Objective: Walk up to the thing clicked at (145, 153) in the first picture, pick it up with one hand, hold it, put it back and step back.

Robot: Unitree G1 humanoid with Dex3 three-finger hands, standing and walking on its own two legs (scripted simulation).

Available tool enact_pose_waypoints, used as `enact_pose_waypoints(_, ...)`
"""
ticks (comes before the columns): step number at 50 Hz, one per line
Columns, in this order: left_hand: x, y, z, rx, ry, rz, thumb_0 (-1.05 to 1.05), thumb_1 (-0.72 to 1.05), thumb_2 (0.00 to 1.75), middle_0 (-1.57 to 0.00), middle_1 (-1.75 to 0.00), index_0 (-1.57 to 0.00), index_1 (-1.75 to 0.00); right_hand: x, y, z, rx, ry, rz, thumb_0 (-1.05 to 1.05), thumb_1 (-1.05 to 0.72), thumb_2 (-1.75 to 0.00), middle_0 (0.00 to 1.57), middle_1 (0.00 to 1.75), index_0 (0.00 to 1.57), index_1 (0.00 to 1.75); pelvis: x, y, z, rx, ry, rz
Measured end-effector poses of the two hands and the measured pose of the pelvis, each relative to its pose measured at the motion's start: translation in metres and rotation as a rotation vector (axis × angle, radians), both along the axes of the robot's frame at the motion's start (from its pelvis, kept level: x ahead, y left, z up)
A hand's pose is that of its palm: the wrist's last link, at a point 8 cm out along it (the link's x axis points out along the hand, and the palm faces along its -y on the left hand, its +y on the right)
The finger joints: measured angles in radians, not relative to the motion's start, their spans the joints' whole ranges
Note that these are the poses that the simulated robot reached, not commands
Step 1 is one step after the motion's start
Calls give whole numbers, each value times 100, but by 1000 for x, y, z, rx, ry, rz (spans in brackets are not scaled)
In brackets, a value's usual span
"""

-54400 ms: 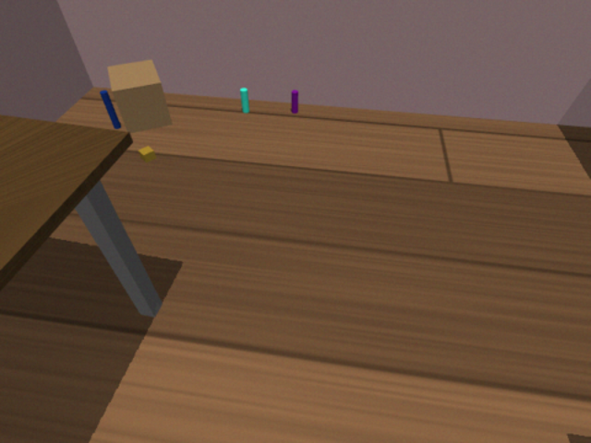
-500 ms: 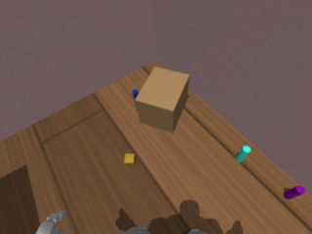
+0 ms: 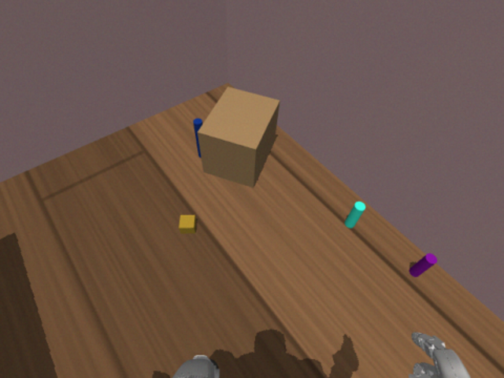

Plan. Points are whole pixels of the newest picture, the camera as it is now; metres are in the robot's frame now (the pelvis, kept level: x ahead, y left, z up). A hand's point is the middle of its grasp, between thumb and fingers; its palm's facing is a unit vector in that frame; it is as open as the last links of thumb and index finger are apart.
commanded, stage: step back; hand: left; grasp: from above
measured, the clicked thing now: (187, 224) +0.75 +0.30 -0.73
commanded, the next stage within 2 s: stand in 1.76 s
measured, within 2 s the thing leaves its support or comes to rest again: neither
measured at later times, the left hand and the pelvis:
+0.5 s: hand out of the picture -0.05 +0.25 -0.13, palm faces +0.10 -0.91 -0.41, open 7.4 cm; pelvis -0.18 -0.03 -0.01, yaw +7 degrees
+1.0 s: hand out of the picture -0.29 +0.22 -0.13, palm faces +0.09 -0.90 -0.44, open 7.4 cm; pelvis -0.30 -0.06 +0.01, yaw +3 degrees
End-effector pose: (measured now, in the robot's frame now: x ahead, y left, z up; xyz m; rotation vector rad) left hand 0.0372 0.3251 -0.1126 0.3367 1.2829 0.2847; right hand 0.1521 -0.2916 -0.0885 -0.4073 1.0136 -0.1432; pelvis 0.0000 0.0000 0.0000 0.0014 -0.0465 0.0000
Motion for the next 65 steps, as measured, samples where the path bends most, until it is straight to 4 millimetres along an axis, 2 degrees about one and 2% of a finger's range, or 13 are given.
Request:
enact_pose_waypoints(4, -34, -22, 6, 19, 0, -11, 0, 90, 89, -20, -30, -20, -30, -32, -25, -20, 30, -5, -35, 0, -90, -90, 21, 30, 21, 30, -34, -16, -8, -29, -25, 1)
enact_pose_waypoints(9, -71, -41, 32, 35, -14, -4, 0, 90, 89, -20, -30, -21, -30, -91, -41, -23, 57, 81, -84, 1, -90, -90, 21, 30, 21, 30, -59, -28, 8, 53, -5, -10)
enact_pose_waypoints(15, -72, -44, 47, 77, -101, -27, 0, 90, 89, -20, -30, -21, -30, -167, -55, -29, 29, 201, -88, 1, -91, -90, 21, 30, 21, 30, -94, -35, 13, 45, 27, 44)
enact_pose_waypoints(20, -76, -43, 40, 80, -211, -39, 0, 90, 89, -20, -30, -21, -30, -214, -51, -35, 4, 283, -46, 1, -91, -90, 20, 30, 21, 30, -134, -38, 4, 29, 23, 99)
enact_pose_waypoints(24, -95, -39, 21, 44, -254, -33, 0, 90, 89, -20, -30, -21, -30, -239, -44, -36, -11, 270, -22, 1, -91, -90, 21, 30, 21, 30, -170, -33, -7, 28, 8, 133)
enact_pose_waypoints(27, -122, -42, 12, 7, -237, -13, 0, 90, 89, -20, -30, -20, -30, -259, -38, -28, -10, 246, -15, 1, -91, -90, 21, 30, 21, 30, -193, -31, -5, 38, -13, 115)
enact_pose_waypoints(34, -198, -50, 13, -24, -162, 34, 0, 90, 89, -20, -30, -21, -30, -275, -44, -4, -24, 161, 12, 1, -90, -90, 21, 30, 21, 30, -234, -41, 8, -11, 11, 100)
enact_pose_waypoints(40, -273, -61, 6, 20, -58, 15, 0, 90, 89, -20, -30, -20, -30, -274, -62, -12, 10, 27, 18, 1, -90, -90, 21, 30, 21, 30, -271, -57, -3, -7, 6, 34)
enact_pose_waypoints(46, -332, -75, 21, 33, -6, 44, 0, 90, 89, -20, -30, -21, -30, -312, -68, -18, 58, 66, -25, 1, -91, -90, 20, 30, 21, 30, -288, -63, 6, 0, -14, 21)
enact_pose_waypoints(50, -342, -69, 28, 43, -26, 60, 1, 90, 89, -20, -30, -21, -30, -341, -69, -23, 60, 128, -30, 1, -91, -90, 21, 30, 21, 30, -296, -59, 9, 7, -3, 54)
enact_pose_waypoints(57, -337, -41, 21, 31, -64, 62, 0, 90, 89, -20, -30, -21, -30, -374, -52, -26, 32, 232, -19, 1, -91, -90, 20, 30, 21, 30, -304, -39, 6, 22, 10, 100)
enact_pose_waypoints(61, -324, -33, 17, 11, -38, 40, 0, 90, 89, -20, -30, -20, -30, -382, -42, -16, 38, 199, -48, 1, -91, -90, 21, 30, 21, 30, -299, -31, 10, 15, 17, 89)
enact_pose_waypoints(65, -297, -31, 18, -1, -70, 8, 0, 90, 89, -20, -30, -20, -30, -388, -44, -6, 24, 202, -74, 1, -90, -90, 21, 30, 21, 30, -290, -34, 14, 9, 16, 81)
